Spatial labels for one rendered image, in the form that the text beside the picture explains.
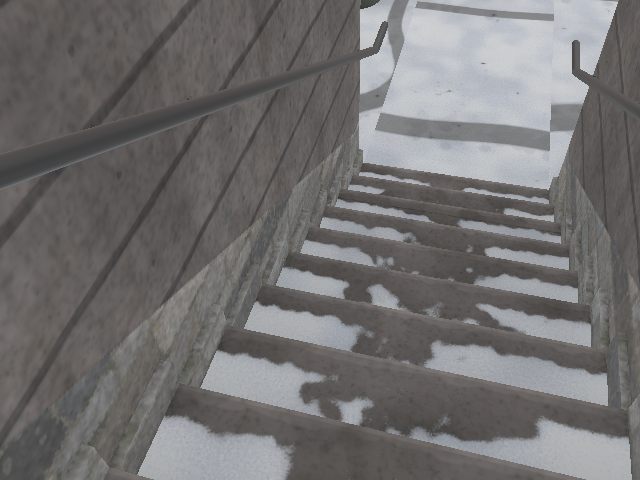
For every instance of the stairs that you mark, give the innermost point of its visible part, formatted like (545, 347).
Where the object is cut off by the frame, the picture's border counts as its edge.
(429, 329)

